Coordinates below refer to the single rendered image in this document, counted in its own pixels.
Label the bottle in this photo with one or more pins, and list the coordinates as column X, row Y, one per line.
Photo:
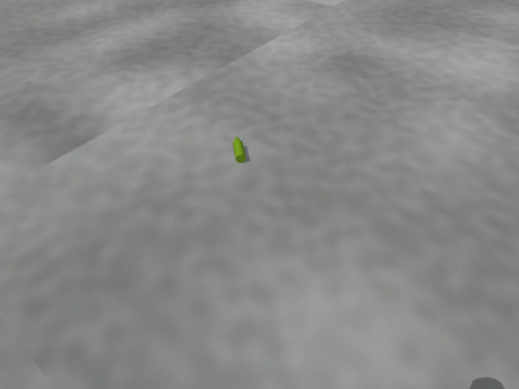
column 239, row 150

